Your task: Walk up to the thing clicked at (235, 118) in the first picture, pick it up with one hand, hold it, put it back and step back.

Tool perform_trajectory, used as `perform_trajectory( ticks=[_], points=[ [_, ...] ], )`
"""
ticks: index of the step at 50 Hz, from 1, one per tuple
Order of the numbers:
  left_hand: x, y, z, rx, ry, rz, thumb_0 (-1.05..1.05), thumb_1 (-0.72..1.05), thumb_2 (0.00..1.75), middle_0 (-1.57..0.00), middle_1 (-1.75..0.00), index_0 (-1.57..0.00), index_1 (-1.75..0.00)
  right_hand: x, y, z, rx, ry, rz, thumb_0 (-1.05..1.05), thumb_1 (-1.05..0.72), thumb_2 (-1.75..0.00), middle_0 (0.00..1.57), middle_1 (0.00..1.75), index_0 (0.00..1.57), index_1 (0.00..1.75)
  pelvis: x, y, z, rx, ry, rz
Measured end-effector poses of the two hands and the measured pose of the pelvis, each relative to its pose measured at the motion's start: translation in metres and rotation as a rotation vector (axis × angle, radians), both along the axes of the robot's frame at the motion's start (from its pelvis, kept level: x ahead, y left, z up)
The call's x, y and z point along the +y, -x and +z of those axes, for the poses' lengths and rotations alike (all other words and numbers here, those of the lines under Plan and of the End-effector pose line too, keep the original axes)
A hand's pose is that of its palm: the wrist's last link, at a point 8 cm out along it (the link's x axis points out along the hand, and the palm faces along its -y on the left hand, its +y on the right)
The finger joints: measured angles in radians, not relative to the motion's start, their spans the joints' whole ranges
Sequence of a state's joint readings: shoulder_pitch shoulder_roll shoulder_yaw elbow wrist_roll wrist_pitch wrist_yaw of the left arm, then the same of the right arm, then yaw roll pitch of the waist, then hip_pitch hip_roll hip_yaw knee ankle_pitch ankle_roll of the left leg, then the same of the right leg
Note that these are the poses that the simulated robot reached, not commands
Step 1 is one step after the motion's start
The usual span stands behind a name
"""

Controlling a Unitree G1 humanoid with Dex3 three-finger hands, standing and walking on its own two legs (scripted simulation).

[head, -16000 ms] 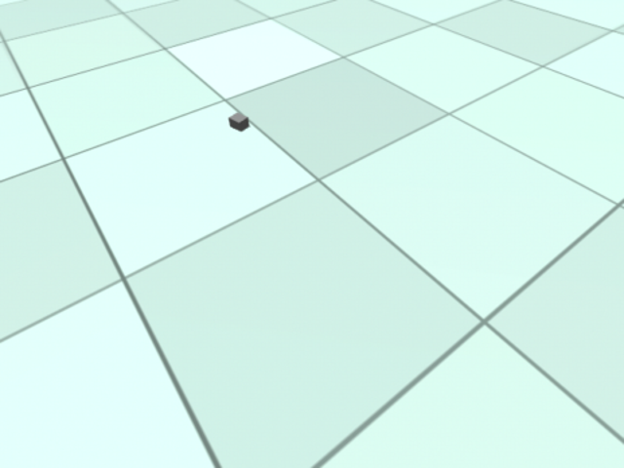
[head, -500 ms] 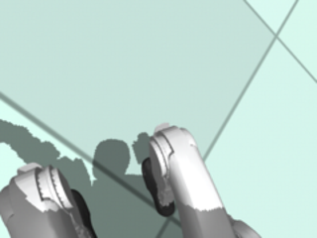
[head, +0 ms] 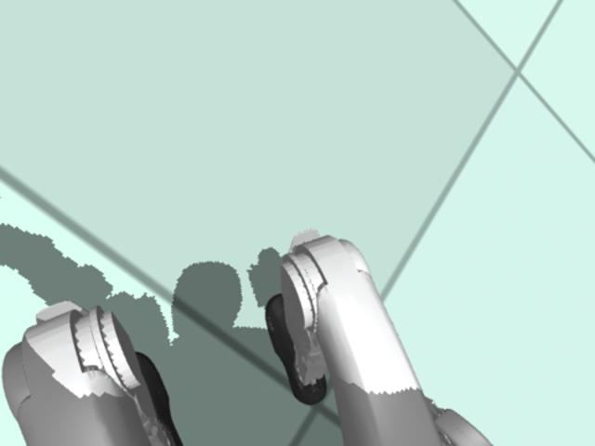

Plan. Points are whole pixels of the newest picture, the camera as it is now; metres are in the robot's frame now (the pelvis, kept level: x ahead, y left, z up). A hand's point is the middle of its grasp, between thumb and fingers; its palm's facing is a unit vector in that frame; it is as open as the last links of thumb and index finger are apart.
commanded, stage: rise first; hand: left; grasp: from above
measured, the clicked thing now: out of the picture +0.47 +0.37 -0.29
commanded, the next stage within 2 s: none
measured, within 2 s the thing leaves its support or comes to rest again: neither
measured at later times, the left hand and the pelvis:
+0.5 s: hand out of the picture +0.45 +0.39 -0.18, palm faces -0.14 -0.39 -0.91, open 14.3 cm; pelvis +0.00 +0.00 +0.00, yaw +0 degrees
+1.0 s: hand out of the picture +0.45 +0.39 -0.18, palm faces -0.13 -0.39 -0.91, open 14.3 cm; pelvis +0.00 +0.00 +0.00, yaw +0 degrees
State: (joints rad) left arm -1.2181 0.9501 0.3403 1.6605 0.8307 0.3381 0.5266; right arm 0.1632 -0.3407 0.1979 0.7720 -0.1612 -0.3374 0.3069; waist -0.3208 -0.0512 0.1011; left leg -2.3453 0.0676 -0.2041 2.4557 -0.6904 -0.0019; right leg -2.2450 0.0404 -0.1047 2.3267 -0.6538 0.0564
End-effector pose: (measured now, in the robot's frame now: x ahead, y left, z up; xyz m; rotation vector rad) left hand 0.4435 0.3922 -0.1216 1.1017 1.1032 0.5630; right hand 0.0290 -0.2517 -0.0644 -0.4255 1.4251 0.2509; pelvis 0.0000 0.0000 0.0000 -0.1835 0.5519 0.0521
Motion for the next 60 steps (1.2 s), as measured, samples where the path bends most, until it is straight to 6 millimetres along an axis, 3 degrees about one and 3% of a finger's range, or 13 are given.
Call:
perform_trajectory(
  ticks=[41,60],
  points=[
    [0.003,-0.001,0.004,0.002,-0.009,0.012,0.0,-0.59,1.06,-0.1,-1.01,-0.08,-1.04,0.002,0.003,0.006,0.016,-0.001,-0.017,0.0,-0.92,-0.9,0.2,0.3,0.2,0.3,0.001,-0.002,0.005,0.015,0.001,0.003],
    [-0.003,-0.007,0.005,-0.005,-0.003,-0.005,0.0,-0.59,1.06,-0.1,-1.01,-0.08,-1.04,-0.001,0.013,0.008,0.019,0.012,-0.02,0.0,-0.92,-0.9,0.2,0.3,0.2,0.3,0.0,0.001,0.004,0.0,-0.002,-0.001]
  ],
)
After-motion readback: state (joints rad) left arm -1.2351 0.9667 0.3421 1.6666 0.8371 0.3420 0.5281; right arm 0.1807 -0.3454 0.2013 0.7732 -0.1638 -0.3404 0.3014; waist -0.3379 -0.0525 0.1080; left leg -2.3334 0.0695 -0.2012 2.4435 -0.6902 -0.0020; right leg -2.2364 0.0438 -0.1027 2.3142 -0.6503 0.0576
